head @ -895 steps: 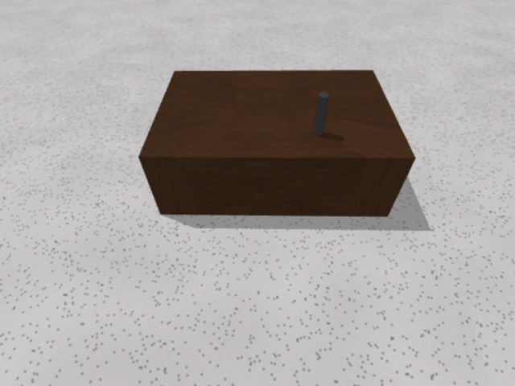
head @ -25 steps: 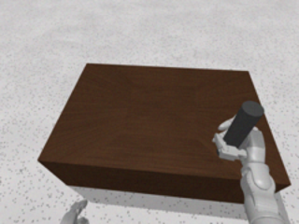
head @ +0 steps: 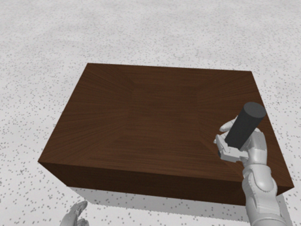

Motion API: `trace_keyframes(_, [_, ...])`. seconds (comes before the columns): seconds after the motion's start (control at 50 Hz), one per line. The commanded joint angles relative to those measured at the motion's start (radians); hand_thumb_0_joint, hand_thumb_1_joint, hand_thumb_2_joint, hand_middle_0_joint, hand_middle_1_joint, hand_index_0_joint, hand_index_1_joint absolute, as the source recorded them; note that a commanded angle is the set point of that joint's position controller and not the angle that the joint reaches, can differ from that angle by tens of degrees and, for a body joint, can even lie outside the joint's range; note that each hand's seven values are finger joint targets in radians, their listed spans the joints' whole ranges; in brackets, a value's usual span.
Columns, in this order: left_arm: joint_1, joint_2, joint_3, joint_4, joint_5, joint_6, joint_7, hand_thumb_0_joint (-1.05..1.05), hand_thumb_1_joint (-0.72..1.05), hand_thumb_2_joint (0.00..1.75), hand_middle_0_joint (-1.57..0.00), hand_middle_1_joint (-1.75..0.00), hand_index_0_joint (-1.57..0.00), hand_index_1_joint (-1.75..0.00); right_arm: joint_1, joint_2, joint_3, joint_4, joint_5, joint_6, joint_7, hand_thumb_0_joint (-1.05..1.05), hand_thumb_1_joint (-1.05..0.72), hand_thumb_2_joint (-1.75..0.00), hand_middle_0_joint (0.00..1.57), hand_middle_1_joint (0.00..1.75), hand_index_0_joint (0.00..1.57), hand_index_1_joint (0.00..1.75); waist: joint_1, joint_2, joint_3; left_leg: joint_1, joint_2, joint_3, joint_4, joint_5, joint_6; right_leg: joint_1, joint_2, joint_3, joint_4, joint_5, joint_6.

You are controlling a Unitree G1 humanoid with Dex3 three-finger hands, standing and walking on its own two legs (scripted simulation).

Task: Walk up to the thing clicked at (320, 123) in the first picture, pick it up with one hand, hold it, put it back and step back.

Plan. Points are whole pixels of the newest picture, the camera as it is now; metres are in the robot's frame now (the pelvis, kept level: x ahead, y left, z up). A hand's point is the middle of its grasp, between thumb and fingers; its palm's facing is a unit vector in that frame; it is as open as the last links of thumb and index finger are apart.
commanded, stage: hold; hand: right
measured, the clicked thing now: (237, 135) +0.34 -0.18 +0.08
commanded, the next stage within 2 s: crouch in 0.18 s
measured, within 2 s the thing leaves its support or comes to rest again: neither
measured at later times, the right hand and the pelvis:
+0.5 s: hand (226, 142) +0.35 -0.17 +0.03, palm faces +0.08 +1.00 +0.02, open 5.6 cm; pelvis +0.00 +0.00 -0.01, yaw +0 degrees
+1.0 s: hand (212, 134) +0.45 -0.17 -0.09, palm faces +0.06 +1.00 +0.01, open 5.6 cm; pelvis -0.03 +0.00 -0.12, yaw +2 degrees
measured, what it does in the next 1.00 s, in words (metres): lowers itself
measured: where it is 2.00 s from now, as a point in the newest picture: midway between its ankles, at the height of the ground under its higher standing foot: outside the picture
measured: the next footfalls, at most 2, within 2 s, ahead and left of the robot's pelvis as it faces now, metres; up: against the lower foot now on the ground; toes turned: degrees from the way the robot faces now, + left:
none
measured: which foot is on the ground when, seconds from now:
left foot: down 0.00-1.00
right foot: down 0.00-1.00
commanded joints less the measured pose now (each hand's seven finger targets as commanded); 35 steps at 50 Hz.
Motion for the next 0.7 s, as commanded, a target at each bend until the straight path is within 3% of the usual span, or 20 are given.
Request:
trace_keyframes(0.0, [-0.016,0.13,0.042,-0.111,0.002,-0.04,0.006,0.0,0.9,0.9,-0.2,-0.3,-0.2,-0.3,-0.309,-0.137,-0.053,-0.244,0.014,-0.088,-0.004,0.0,-0.7,-1.4,1.45,1.49,1.46,1.49,0.0,0.012,-0.302,0.039,-0.021,0.006,-0.118,0.346,0.007,0.246,0.028,0.004,-0.077,0.245,-0.033])
trace_keyframes(0.02, [-0.014,0.131,0.045,-0.112,0.003,-0.039,0.003,0.0,0.9,0.91,-0.2,-0.3,-0.2,-0.3,-0.289,-0.109,-0.028,-0.241,0.013,-0.086,-0.004,0.0,-0.71,-1.4,1.45,1.49,1.46,1.49,0.004,0.017,-0.308,0.04,-0.021,0.008,-0.112,0.36,0.008,0.247,0.027,0.004,-0.076,0.256,-0.034])
trace_keyframes(0.06, [-0.023,0.126,0.041,-0.109,0.003,-0.037,0.004,0.0,0.9,0.9,-0.2,-0.3,-0.2,-0.3,-0.316,-0.137,-0.055,-0.236,0.012,-0.092,-0.009,0.0,-0.71,-1.4,1.46,1.5,1.47,1.5,0.0,0.01,-0.284,0.035,-0.016,-0.001,-0.122,0.342,0.004,0.228,0.03,-0.002,-0.07,0.228,-0.036])
trace_keyframes(0.08, [-0.014,0.133,0.047,-0.115,0.004,-0.037,0.004,0.0,0.9,0.91,-0.2,-0.3,-0.2,-0.3,-0.34,-0.157,-0.063,-0.308,0.012,-0.098,-0.009,0.0,-0.7,-1.4,1.45,1.49,1.46,1.49,-0.008,-0.014,-0.344,0.057,-0.016,0.0,-0.115,0.354,0.007,0.256,0.03,-0.001,-0.073,0.247,-0.034])
trace_keyframes(0.12, [-0.025,0.124,0.039,-0.118,0.002,-0.033,0.002,0.0,0.9,0.91,-0.2,-0.3,-0.2,-0.3,-0.284,-0.132,-0.047,-0.242,0.01,-0.091,-0.007,0.0,-0.71,-1.39,1.45,1.49,1.46,1.49,-0.009,0.006,-0.298,0.054,-0.016,0.001,-0.122,0.342,0.006,0.232,0.033,-0.002,-0.074,0.229,-0.035])
trace_keyframes(0.14, [-0.031,0.132,0.044,-0.129,0.002,-0.034,0.003,0.0,0.9,0.91,-0.2,-0.3,-0.2,-0.3,-0.334,-0.128,-0.03,-0.329,0.012,-0.097,-0.005,0.0,-0.71,-1.38,1.44,1.48,1.45,1.48,-0.005,-0.016,-0.335,0.055,-0.019,0.003,-0.117,0.339,0.01,0.263,0.029,0.002,-0.081,0.237,-0.03])
trace_keyframes(0.18, [-0.019,0.134,0.048,-0.118,0.002,-0.032,0.004,0.0,0.9,0.91,-0.2,-0.3,-0.2,-0.3,-0.292,-0.134,-0.046,-0.245,0.006,-0.085,-0.009,0.0,-0.71,-1.39,1.45,1.49,1.46,1.49,0.0,0.004,-0.313,0.051,-0.019,0.005,-0.123,0.358,0.005,0.254,0.029,0.0,-0.074,0.247,-0.035])
trace_keyframes(0.22, [-0.026,0.129,0.042,-0.123,0.001,-0.032,0.001,0.0,0.9,0.91,-0.2,-0.3,-0.2,-0.3,-0.298,-0.131,-0.04,-0.273,0.011,-0.087,-0.009,0.0,-0.7,-1.39,1.45,1.49,1.46,1.49,-0.004,-0.004,-0.299,0.05,-0.02,0.006,-0.125,0.326,0.009,0.241,0.029,0.001,-0.085,0.221,-0.032])
trace_keyframes(0.24, [-0.028,0.133,0.043,-0.121,0.0,-0.031,0.001,0.0,0.9,0.91,-0.2,-0.3,-0.2,-0.3,-0.307,-0.146,-0.056,-0.264,0.011,-0.086,-0.012,0.0,-0.71,-1.39,1.45,1.49,1.46,1.49,-0.004,-0.006,-0.298,0.04,-0.022,0.006,-0.126,0.317,0.011,0.247,0.027,0.003,-0.089,0.218,-0.031])
trace_keyframes(0.26, [-0.024,0.129,0.041,-0.117,0.001,-0.028,0.001,0.0,0.9,0.91,-0.2,-0.31,-0.21,-0.31,-0.284,-0.122,-0.038,-0.229,0.008,-0.082,-0.011,0.0,-0.63,-1.41,1.43,1.5,1.44,1.5,0.002,-0.001,-0.265,0.023,-0.024,0.01,-0.127,0.292,0.014,0.233,0.026,0.004,-0.096,0.198,-0.029])
trace_keyframes(0.3, [-0.03,0.138,0.049,-0.124,0.002,-0.033,0.0,0.0,0.89,0.92,-0.2,-0.31,-0.2,-0.31,-0.336,-0.124,-0.037,-0.273,0.013,-0.09,-0.01,0.0,-0.72,-1.37,1.49,1.49,1.48,1.49,0.001,-0.021,-0.293,0.027,-0.024,0.011,-0.123,0.28,0.016,0.244,0.025,0.006,-0.099,0.189,-0.026])
trace_keyframes(0.34, [-0.034,0.131,0.044,-0.118,0.003,-0.035,0.0,0.0,0.89,0.92,-0.2,-0.31,-0.2,-0.31,-0.321,-0.101,-0.027,-0.203,0.015,-0.088,-0.01,0.0,-0.72,-1.38,1.5,1.5,1.49,1.5,0.013,0.025,-0.234,-0.007,-0.024,0.01,-0.123,0.248,0.013,0.196,0.026,0.006,-0.092,0.15,-0.032])
trace_keyframes(0.4, [-0.018,0.144,0.054,-0.103,0.01,-0.038,0.0,0.0,0.89,0.91,-0.2,-0.31,-0.2,-0.31,-0.414,-0.135,-0.054,-0.175,0.007,-0.112,-0.005,0.0,-0.69,-1.39,1.49,1.51,1.49,1.51,0.022,0.001,-0.263,-0.058,-0.023,0.005,-0.093,0.22,0.016,0.184,0.023,0.011,-0.067,0.127,-0.031])
trace_keyframes(0.44, [-0.01,0.148,0.055,-0.098,0.013,-0.04,-0.006,0.0,0.89,0.91,-0.2,-0.31,-0.2,-0.31,-0.41,-0.115,-0.052,-0.082,0.009,-0.129,0.005,0.0,-0.7,-1.39,1.5,1.51,1.5,1.51,0.029,0.028,-0.251,-0.095,-0.025,0.01,-0.052,0.214,0.018,0.14,0.022,0.018,-0.039,0.125,-0.031])
trace_keyframes(0.52, [0.012,0.152,0.053,-0.09,0.025,-0.044,-0.011,0.0,0.89,0.91,-0.2,-0.31,-0.2,-0.31,-0.557,-0.161,-0.097,0.005,0.001,-0.187,0.02,0.0,-0.66,-1.37,1.47,1.49,1.47,1.49,0.046,0.004,-0.324,-0.206,-0.021,-0.004,0.045,0.202,0.018,0.052,0.024,0.027,0.066,0.113,-0.034])
trace_keyframes(0.56, [0.026,0.157,0.051,-0.085,0.028,-0.044,-0.015,0.0,0.88,0.92,-0.21,-0.31,-0.2,-0.31,-0.578,-0.192,-0.124,0.104,-0.005,-0.21,0.029,0.0,-0.63,-1.35,1.44,1.46,1.44,1.46,0.052,0.019,-0.344,-0.263,-0.023,-0.011,0.099,0.196,0.016,-0.009,0.023,0.031,0.13,0.107,-0.039])
trace_keyframes(0.6, [0.047,0.161,0.05,-0.095,0.036,-0.043,-0.022,0.0,0.88,0.91,-0.2,-0.31,-0.2,-0.31,-0.686,-0.239,-0.145,0.099,-0.01,-0.243,0.042,0.0,-0.62,-1.35,1.43,1.46,1.43,1.46,0.055,-0.017,-0.444,-0.313,-0.025,-0.015,0.158,0.206,0.017,-0.047,0.023,0.037,0.193,0.127,-0.039])
trace_keyframes(0.64, [0.051,0.17,0.046,-0.101,0.041,-0.04,-0.028,0.0,0.88,0.92,-0.21,-0.31,-0.2,-0.31,-0.729,-0.273,-0.174,0.152,-0.008,-0.261,0.054,0.0,-0.65,-1.37,1.45,1.48,1.46,1.48,0.052,-0.072,-0.483,-0.395,-0.033,-0.007,0.203,0.151,0.027,-0.056,0.018,0.044,0.221,0.101,-0.03])
trace_keyframes(0.68, [0.071,0.177,0.047,-0.106,0.046,-0.035,-0.035,0.0,0.88,0.91,-0.2,-0.31,-0.2,-0.31,-0.778,-0.262,-0.164,0.202,-0.01,-0.272,0.07,0.0,-0.67,-1.38,1.47,1.49,1.47,1.49,0.069,-0.094,-0.554,-0.451,-0.039,0.004,0.249,0.157,0.03,-0.066,0.014,0.056,0.272,0.137,-0.03])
